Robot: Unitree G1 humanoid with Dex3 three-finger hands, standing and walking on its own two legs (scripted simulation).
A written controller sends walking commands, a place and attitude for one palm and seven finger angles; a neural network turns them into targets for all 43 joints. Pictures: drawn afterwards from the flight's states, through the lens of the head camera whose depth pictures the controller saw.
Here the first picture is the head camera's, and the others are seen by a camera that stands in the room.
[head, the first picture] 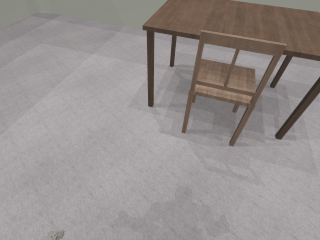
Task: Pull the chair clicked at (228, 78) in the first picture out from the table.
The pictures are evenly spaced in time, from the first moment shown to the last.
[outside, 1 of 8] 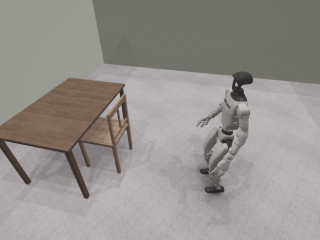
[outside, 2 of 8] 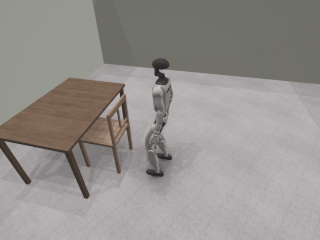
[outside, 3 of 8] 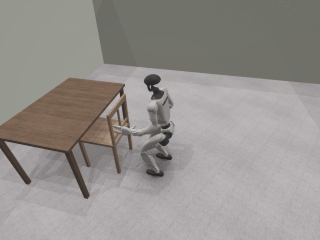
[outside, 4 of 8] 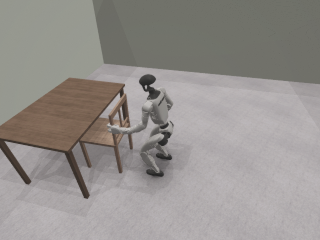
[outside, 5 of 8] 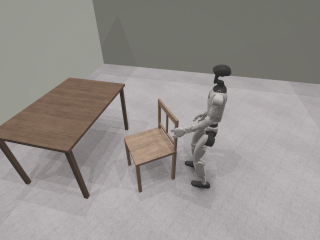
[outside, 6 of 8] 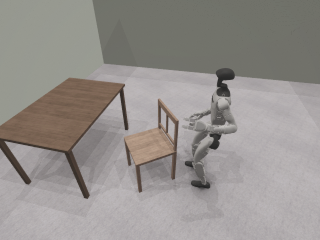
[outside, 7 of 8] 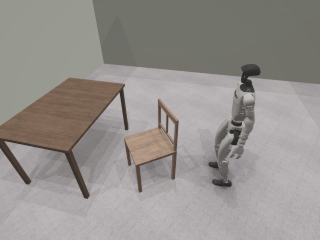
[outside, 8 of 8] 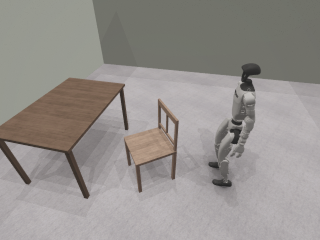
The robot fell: no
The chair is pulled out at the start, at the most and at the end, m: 0.00 0.55 0.55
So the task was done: yes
